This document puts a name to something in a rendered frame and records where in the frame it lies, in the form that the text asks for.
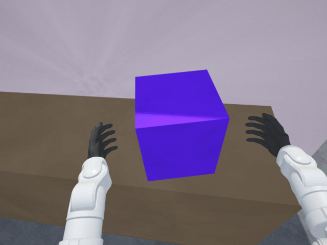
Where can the robot right hand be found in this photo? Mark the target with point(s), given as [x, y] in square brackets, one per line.
[273, 133]

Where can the robot left hand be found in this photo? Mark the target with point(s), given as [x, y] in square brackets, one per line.
[96, 145]

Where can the left robot forearm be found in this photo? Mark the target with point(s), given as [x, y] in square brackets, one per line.
[87, 204]

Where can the right robot forearm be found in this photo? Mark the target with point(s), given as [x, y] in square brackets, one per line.
[309, 185]

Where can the pedestal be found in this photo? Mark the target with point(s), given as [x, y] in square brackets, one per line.
[44, 141]

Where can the carton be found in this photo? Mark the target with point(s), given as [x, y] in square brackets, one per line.
[180, 122]

